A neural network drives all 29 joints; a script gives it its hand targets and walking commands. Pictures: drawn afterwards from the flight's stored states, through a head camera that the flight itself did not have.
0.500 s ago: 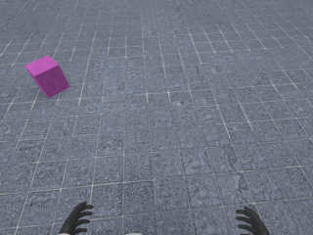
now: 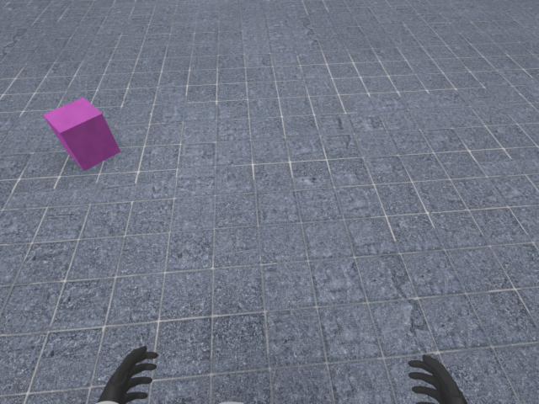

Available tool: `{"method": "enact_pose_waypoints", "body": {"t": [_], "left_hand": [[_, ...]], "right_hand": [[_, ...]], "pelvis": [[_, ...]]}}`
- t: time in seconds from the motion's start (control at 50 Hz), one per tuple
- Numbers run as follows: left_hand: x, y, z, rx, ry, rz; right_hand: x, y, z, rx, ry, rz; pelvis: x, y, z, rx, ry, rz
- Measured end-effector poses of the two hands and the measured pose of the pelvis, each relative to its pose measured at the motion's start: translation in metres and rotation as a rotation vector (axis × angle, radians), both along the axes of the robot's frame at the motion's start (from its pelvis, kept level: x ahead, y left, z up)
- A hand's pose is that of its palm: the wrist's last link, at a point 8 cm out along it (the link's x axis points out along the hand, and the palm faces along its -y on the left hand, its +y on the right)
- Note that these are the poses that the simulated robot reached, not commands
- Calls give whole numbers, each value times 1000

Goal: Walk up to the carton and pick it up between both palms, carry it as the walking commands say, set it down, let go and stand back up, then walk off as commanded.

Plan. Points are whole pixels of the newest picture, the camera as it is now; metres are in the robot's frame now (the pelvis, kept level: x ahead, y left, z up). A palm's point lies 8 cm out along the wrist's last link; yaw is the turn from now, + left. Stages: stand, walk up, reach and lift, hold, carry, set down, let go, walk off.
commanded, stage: stand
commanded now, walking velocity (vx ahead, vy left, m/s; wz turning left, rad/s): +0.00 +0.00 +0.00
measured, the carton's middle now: (83, 134) +1.39 +1.04 -0.62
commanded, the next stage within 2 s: walk up in 0.70 s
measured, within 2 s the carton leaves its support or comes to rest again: neither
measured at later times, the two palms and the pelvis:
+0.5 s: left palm (112, 398) +0.15 +0.26 -0.08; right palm out of the picture +0.15 -0.24 -0.08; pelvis +0.00 +0.00 +0.00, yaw +0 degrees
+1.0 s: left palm out of the picture +0.14 +0.26 -0.08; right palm out of the picture +0.14 -0.24 -0.08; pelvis +0.00 +0.00 +0.00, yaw +1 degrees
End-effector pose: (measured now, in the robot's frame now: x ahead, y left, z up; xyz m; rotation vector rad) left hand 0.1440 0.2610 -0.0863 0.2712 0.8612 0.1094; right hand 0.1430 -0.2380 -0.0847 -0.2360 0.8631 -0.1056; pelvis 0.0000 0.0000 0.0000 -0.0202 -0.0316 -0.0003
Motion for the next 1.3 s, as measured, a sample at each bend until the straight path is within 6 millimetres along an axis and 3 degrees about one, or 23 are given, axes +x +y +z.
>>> {"method": "enact_pose_waypoints", "body": {"t": [0.9, 1.02, 1.18, 1.3], "left_hand": [[3, 1, 10, 9, -50, 2], [-8, 1, 4, 6, -22, 52], [-34, 24, -17, -41, 50, 108], [-31, 37, 9, -24, 66, 120]], "right_hand": [[3, -8, 8, -11, -49, 6], [-6, -4, 0, 2, 22, 14], [-25, 21, -5, -17, 97, 41], [-52, 32, -1, 27, 205, 35]], "pelvis": [[-3, -3, 0, 4, -5, 0], [-5, -1, -1, -6, -5, 18], [-12, 23, -6, -29, -28, 60], [-3, 34, 15, 0, -3, 101]]}}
